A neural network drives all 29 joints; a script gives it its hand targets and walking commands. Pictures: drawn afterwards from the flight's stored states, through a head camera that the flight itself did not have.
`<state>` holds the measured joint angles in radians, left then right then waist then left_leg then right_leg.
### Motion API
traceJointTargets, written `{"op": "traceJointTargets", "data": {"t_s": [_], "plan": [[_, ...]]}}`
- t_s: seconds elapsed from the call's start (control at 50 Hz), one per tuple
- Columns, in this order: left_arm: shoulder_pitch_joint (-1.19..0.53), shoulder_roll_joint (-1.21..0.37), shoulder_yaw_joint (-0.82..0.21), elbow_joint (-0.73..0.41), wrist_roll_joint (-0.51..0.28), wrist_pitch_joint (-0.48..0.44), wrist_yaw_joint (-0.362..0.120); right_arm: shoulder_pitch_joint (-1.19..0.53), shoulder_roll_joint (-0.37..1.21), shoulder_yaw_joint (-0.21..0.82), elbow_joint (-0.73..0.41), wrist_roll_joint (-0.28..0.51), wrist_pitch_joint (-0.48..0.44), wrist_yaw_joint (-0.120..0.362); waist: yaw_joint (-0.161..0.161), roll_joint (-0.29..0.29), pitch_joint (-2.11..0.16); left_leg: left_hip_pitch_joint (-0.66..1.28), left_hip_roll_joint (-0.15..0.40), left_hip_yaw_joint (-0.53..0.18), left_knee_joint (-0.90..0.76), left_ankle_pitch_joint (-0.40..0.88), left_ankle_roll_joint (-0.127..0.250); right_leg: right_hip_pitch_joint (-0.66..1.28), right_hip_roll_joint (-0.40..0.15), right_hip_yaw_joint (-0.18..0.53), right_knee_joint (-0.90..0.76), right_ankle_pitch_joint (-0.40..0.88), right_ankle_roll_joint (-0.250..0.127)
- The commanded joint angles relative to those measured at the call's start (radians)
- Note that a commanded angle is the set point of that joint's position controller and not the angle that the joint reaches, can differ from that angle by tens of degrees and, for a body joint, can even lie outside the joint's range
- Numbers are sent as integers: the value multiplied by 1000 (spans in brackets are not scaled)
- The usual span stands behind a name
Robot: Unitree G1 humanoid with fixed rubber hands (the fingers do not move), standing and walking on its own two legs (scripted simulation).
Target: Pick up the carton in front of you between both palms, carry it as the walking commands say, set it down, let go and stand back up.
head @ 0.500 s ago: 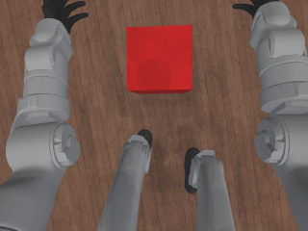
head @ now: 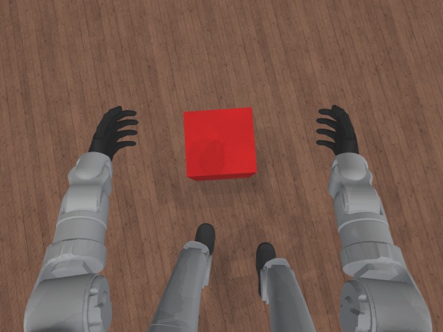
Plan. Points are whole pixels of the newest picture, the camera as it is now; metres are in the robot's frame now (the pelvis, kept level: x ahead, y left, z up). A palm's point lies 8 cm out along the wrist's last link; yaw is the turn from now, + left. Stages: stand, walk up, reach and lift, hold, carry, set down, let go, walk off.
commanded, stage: let go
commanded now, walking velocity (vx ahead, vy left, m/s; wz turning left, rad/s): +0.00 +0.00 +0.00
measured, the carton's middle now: (220, 148) +0.48 +0.08 -0.57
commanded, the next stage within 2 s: stand in 1.08 s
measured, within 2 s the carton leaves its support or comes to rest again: neither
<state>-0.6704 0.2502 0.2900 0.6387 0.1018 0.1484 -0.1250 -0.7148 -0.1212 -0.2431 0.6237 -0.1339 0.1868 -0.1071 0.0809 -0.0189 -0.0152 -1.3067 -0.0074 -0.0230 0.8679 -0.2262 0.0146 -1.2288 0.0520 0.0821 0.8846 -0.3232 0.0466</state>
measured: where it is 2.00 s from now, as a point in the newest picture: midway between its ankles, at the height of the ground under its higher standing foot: (233, 270)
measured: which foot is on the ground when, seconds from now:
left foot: down 0.00-1.00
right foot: down 0.00-1.00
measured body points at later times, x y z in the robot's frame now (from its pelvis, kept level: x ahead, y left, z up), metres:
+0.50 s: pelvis +0.06 -0.02 +0.07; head +0.15 -0.01 +0.51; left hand +0.23 +0.23 -0.01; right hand +0.30 -0.22 -0.03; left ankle +0.07 +0.11 -0.66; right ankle +0.03 -0.14 -0.66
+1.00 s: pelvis +0.08 -0.04 +0.08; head +0.10 -0.03 +0.53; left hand +0.24 +0.20 -0.01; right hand +0.26 -0.27 +0.00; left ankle +0.07 +0.11 -0.66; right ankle +0.03 -0.14 -0.66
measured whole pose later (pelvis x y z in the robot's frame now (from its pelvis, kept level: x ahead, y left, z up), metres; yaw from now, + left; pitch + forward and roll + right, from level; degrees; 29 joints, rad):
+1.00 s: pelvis +0.08 -0.04 +0.08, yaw +3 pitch -2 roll +1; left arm 0.22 0.22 0.04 0.43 0.02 0.11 -0.07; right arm 0.23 -0.22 -0.03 0.43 0.01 0.11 0.06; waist 0.01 -0.05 0.07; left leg -0.16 0.00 -0.05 0.42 -0.23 -0.03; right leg -0.09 0.03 0.05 0.45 -0.33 -0.03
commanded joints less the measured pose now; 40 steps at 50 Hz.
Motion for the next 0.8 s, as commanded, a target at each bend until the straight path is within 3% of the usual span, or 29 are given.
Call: {"op": "traceJointTargets", "data": {"t_s": [0.0, 0.08, 0.22, 0.38, 0.48, 0.58, 0.64, 0.78], "plan": [[119, 94, -60, -142, -41, -61, -2, 53, -80, 38, -153, 26, -80, 32, 22, 25, -739, 994, -2, -14, -95, 408, -32, 244, 29, -115, -169, 96, 3], [300, 64, -88, -134, -64, -86, 11, 240, -86, 37, -115, 23, -111, 62, -1, 45, -656, 1093, 7, -43, -153, 385, -41, 291, 23, -114, -211, 70, -5], [516, 48, -172, -234, -106, -137, 39, 473, -115, 74, -126, 66, -161, 94, -26, 83, -489, 1202, 8, -55, -248, 359, -57, 481, 12, -96, -303, 60, -30], [779, 38, -223, -288, -122, -145, 56, 706, -137, 126, -173, 99, -187, 125, -29, 44, -234, 1215, -19, -13, -362, 295, -55, 773, -8, -76, -433, 110, -41], [844, 47, -237, -311, -128, -124, 53, 809, -146, 155, -218, 110, -174, 134, -63, -27, -116, 1260, -43, 15, -409, 258, -44, 881, -29, -63, -503, 204, -33], [867, 75, -223, -303, -123, -91, 52, 881, -148, 182, -268, 118, -143, 145, -76, -84, -22, 1312, -63, 29, -426, 240, -34, 925, -50, -43, -543, 279, -21], [866, 88, -213, -294, -114, -75, 51, 902, -152, 192, -291, 126, -124, 151, -76, -84, 10, 1326, -69, 31, -428, 239, -31, 949, -60, -32, -549, 329, -12], [889, 79, -209, -289, -88, -55, 55, 916, -169, 200, -305, 145, -96, 161, -62, -22, 7, 1313, -72, 29, -424, 283, -31, 1014, -57, -22, -525, 446, 0]]}}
